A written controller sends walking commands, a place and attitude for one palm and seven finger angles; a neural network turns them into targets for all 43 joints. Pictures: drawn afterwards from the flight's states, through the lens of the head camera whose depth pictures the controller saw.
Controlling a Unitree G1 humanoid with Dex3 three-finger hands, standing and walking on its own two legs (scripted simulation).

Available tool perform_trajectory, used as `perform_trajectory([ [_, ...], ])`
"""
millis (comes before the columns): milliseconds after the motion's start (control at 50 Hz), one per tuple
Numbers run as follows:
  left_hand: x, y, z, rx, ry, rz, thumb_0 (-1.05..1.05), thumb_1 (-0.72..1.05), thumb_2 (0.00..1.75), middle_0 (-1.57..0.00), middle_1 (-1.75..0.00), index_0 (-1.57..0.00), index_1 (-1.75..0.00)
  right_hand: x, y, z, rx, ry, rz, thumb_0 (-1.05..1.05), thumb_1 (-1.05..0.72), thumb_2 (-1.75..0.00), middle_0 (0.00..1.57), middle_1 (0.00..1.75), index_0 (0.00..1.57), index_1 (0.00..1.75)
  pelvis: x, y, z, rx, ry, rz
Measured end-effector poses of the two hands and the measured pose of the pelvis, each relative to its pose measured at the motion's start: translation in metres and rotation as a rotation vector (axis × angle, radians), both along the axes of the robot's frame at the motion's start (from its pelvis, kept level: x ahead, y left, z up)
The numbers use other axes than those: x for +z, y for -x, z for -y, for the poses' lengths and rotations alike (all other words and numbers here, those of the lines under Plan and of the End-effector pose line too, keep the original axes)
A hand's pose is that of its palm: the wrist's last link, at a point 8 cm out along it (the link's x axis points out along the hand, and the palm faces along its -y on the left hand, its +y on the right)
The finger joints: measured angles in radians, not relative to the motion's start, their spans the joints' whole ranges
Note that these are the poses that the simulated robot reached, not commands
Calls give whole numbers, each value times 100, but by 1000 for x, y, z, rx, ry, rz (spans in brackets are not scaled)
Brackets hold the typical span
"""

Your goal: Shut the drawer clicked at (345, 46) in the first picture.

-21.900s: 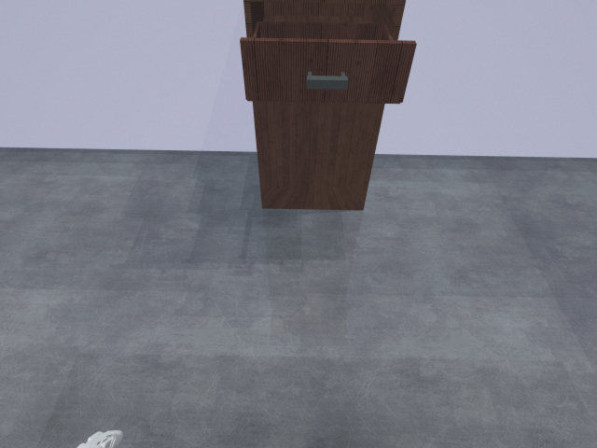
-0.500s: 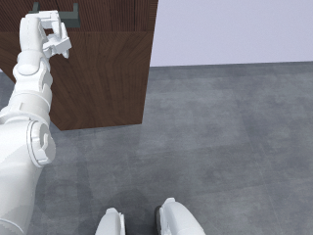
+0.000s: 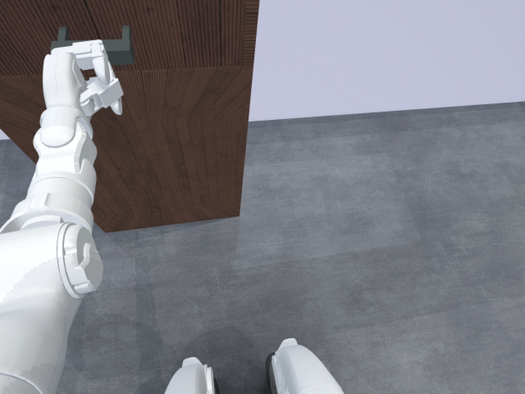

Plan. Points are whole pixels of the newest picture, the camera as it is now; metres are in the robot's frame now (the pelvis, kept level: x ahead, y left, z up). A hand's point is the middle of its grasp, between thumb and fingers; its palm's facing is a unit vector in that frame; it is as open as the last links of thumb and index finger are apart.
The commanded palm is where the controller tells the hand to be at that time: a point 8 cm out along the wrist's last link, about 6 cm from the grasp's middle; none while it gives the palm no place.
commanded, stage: pull the fist back off the drawer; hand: left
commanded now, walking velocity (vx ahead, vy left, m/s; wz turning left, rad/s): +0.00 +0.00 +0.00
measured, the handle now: (95, 42) +0.63 +0.17 +0.10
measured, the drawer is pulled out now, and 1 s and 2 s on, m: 0.00 0.00 0.00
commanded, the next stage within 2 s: draw the hand back to the body in 0.20 s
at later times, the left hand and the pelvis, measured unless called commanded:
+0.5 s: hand (94, 113) +0.49 +0.16 +0.11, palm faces +0.03 -1.00 -0.03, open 3.2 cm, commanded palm +0.44 +0.20 +0.12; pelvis +0.05 -0.01 +0.03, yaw +0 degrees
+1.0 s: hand (23, 220) +0.32 +0.18 +0.17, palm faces +0.19 -0.96 -0.22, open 3.2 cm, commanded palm +0.28 +0.23 +0.18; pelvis +0.03 -0.02 +0.05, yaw +2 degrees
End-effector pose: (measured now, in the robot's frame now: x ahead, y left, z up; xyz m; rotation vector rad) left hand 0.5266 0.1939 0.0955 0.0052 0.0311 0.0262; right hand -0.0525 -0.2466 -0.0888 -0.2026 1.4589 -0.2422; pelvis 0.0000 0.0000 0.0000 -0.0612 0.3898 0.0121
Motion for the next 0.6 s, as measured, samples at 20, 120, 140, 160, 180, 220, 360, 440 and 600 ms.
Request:
perform_trajectory([
  [20,0,0,0,0,-2,2,-1,83,93,-140,-160,-140,-160,0,-4,0,-2,-1,5,0,-91,-90,20,30,21,30,1,-2,0,-3,-1,2],
  [120,-2,8,-2,5,-8,15,0,86,91,-140,-160,-140,-160,0,-29,2,-7,-17,38,0,-91,-90,20,29,21,30,6,-16,0,-16,-9,16],
  [140,-3,11,-3,7,-6,14,0,86,91,-140,-160,-140,-160,0,-35,2,-6,-20,47,0,-91,-90,20,29,21,30,8,-19,0,-18,-10,20],
  [160,-4,14,-3,10,-4,11,0,87,91,-140,-160,-140,-160,0,-42,3,-5,-23,57,0,-91,-90,20,29,21,30,9,-22,0,-18,-11,24],
  [180,-5,17,-4,12,-2,9,0,87,91,-140,-160,-140,-160,0,-49,4,-2,-25,68,0,-91,-90,20,29,21,30,10,-25,1,-18,-11,28],
  [220,-7,22,-7,21,4,2,0,88,91,-140,-160,-140,-160,1,-64,6,6,-26,91,0,-91,-90,20,29,21,30,12,-29,2,-16,-12,38],
  [360,0,31,-11,24,-6,43,1,89,90,-140,-160,-140,-160,1,-111,15,47,-21,171,0,-91,-90,20,29,20,30,15,-37,6,-1,-14,55],
  [440,10,45,-15,12,-16,62,1,90,90,-140,-160,-140,-160,4,-133,17,45,-31,233,0,-91,-90,20,29,20,30,20,-43,8,-10,-20,72],
  [600,26,99,-25,15,-13,42,1,90,90,-140,-160,-140,-160,18,-177,14,83,-61,380,0,-91,-90,20,29,20,30,33,-49,12,1,-29,159],
])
